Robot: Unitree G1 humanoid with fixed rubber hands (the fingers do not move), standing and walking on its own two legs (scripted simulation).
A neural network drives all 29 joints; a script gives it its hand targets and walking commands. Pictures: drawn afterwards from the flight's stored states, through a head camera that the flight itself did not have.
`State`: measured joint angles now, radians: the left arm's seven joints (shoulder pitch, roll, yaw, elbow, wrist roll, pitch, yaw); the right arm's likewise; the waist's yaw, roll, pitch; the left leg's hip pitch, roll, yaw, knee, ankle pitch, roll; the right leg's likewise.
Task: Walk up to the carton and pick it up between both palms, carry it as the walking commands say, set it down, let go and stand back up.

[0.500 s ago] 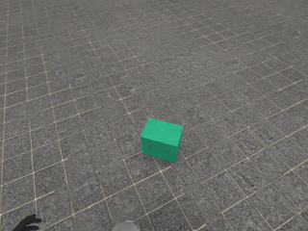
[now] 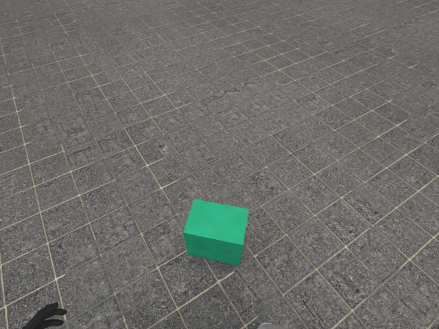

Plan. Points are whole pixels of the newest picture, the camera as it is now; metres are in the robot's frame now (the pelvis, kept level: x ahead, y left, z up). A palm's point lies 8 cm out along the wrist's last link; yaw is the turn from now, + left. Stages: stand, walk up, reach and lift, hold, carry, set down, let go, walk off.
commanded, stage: walk up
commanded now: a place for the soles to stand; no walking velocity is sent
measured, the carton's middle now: (217, 232) +0.61 +0.01 -0.64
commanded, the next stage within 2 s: none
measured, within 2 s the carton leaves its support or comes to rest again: neither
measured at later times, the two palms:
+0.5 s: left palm (44, 311) +0.19 +0.35 -0.10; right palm (373, 274) +0.23 -0.30 -0.07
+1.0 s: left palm (16, 297) +0.20 +0.38 -0.06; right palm (387, 280) +0.22 -0.32 -0.06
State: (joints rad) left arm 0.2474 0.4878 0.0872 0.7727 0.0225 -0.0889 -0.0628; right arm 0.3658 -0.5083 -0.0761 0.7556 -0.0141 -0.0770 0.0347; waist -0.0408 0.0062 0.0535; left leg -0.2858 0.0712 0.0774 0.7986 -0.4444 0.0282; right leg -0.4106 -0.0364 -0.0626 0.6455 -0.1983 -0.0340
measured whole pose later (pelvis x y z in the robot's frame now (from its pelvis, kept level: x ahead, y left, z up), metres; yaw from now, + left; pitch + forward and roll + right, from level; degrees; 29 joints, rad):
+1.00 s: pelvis +0.11 +0.03 +0.02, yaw -5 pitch -1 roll -1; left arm 0.23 0.46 0.06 1.00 0.01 -0.08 0.05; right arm 0.04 -0.49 -0.08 0.93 -0.05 0.04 0.09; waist -0.01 0.05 0.05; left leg -0.41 0.05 -0.02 0.84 -0.37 0.00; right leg -0.16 -0.01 0.06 0.44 -0.26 0.00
